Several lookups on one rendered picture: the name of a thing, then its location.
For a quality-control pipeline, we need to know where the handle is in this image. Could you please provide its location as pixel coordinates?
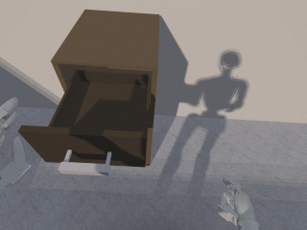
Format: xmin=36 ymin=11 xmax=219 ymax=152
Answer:
xmin=58 ymin=149 xmax=112 ymax=176

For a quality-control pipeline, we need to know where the cabinet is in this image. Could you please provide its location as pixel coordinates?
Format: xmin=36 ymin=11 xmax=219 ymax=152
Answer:
xmin=51 ymin=10 xmax=160 ymax=166

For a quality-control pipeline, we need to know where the robot right forearm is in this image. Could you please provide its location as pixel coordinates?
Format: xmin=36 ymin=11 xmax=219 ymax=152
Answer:
xmin=237 ymin=218 xmax=262 ymax=230

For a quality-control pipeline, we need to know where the left robot hand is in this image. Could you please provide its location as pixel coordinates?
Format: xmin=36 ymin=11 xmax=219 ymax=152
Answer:
xmin=0 ymin=97 xmax=31 ymax=195

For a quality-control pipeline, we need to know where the drawer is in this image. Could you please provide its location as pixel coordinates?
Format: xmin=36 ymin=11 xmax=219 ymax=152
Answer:
xmin=18 ymin=69 xmax=152 ymax=168

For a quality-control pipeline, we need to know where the right robot hand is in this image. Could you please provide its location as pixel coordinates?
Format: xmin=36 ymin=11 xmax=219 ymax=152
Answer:
xmin=218 ymin=176 xmax=256 ymax=226

